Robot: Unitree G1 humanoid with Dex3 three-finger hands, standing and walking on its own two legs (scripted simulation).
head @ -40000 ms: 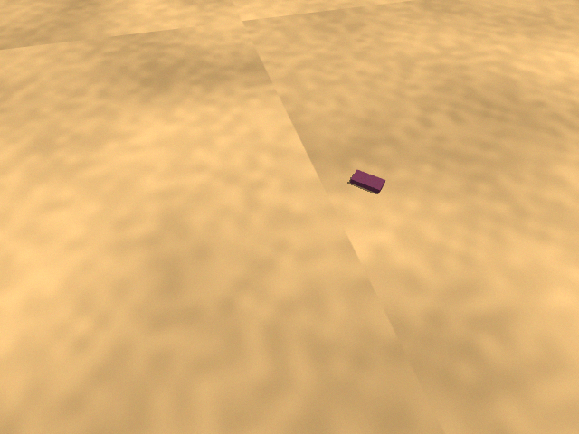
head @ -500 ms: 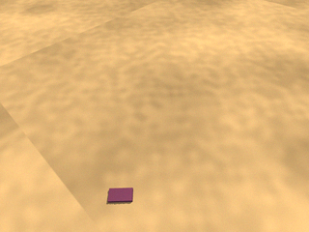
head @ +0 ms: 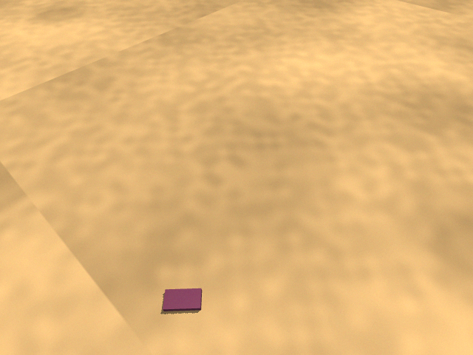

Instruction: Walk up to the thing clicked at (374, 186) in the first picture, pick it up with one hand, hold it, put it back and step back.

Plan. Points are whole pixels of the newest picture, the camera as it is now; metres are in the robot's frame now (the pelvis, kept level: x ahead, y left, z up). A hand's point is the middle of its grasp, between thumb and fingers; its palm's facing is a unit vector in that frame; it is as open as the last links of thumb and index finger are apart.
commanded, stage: stand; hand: left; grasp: from above
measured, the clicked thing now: (182, 299) +0.44 +0.24 -0.77
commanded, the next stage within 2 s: step back in 0.36 s
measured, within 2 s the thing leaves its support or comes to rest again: neither
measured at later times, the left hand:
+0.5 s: hand out of the picture +0.08 +0.26 -0.16, palm faces -0.02 -0.93 -0.37, open 7.4 cm
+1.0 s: hand out of the picture +0.00 +0.26 -0.17, palm faces +0.03 -0.92 -0.39, open 7.4 cm
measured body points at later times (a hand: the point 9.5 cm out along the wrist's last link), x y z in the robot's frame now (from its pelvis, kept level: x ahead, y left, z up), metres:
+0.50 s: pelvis -0.02 -0.01 -0.01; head +0.03 -0.01 +0.44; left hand +0.08 +0.30 -0.14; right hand +0.07 -0.31 -0.14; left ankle +0.01 +0.12 -0.75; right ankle -0.01 -0.13 -0.75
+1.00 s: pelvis -0.12 +0.00 -0.03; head -0.05 +0.00 +0.41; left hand +0.00 +0.31 -0.14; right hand -0.03 -0.32 -0.16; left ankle -0.16 +0.11 -0.75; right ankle -0.01 -0.13 -0.75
